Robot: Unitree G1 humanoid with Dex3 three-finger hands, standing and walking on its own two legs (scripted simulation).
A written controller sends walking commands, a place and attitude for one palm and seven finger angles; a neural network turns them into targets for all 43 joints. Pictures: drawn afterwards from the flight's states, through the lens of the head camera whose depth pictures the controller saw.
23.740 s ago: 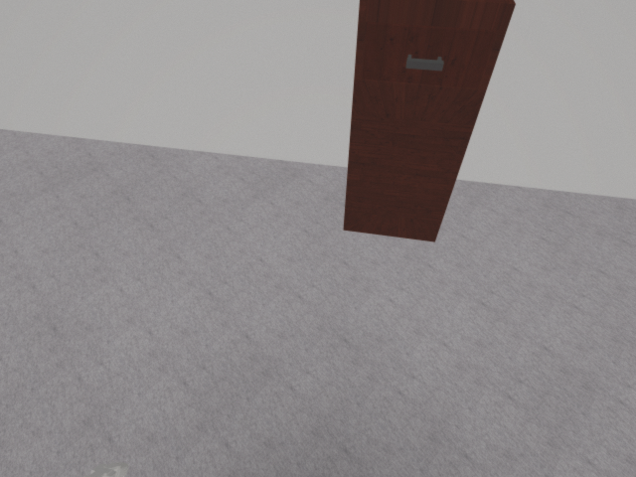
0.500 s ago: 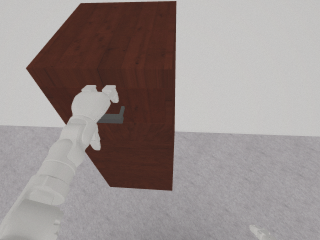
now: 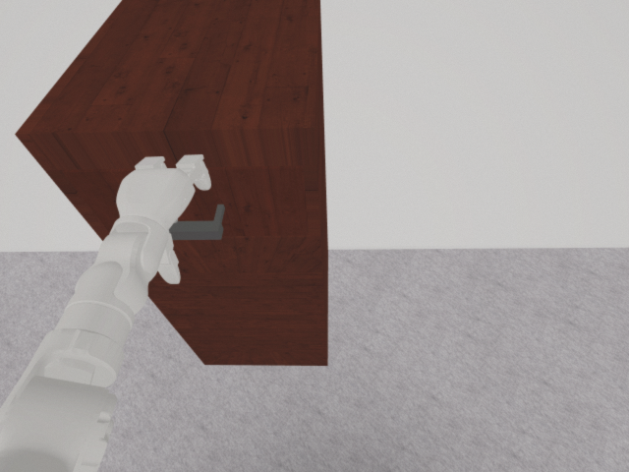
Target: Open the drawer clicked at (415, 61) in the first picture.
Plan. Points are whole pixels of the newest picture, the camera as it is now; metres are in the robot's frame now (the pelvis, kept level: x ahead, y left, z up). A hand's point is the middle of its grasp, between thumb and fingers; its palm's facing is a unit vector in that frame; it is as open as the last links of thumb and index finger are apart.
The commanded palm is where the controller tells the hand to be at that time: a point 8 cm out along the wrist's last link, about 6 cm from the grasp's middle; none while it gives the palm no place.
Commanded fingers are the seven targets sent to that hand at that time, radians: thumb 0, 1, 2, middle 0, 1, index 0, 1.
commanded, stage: re-aim the fingers above the handle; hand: left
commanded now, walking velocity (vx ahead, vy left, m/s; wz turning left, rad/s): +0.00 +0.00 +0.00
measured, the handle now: (191, 220) +0.48 +0.21 +0.02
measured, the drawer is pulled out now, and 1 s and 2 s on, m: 0.00 0.00 0.00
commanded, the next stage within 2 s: lower the fingers behind the handle in 1.46 s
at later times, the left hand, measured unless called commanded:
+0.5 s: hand (163, 219) +0.43 +0.22 +0.08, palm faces +0.01 -0.03 -1.00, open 13.8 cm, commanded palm +0.40 +0.22 +0.13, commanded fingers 0.00 -0.50 0.30 -0.30 -1.20 -0.30 -1.20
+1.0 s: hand (159, 221) +0.43 +0.22 +0.08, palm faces -0.02 -0.01 -1.00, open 13.8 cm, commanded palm +0.40 +0.22 +0.13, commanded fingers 0.00 -0.50 0.30 -0.30 -1.20 -0.30 -1.20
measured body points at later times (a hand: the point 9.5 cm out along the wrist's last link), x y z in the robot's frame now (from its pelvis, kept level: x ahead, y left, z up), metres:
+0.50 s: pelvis +0.00 +0.01 +0.00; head +0.04 -0.02 +0.45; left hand +0.42 +0.22 +0.13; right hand +0.09 -0.25 -0.14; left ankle -0.02 +0.12 -0.73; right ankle -0.02 -0.10 -0.73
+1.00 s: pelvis +0.00 +0.01 +0.00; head +0.04 -0.02 +0.45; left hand +0.42 +0.22 +0.13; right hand +0.10 -0.25 -0.14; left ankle -0.02 +0.12 -0.73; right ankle -0.02 -0.10 -0.73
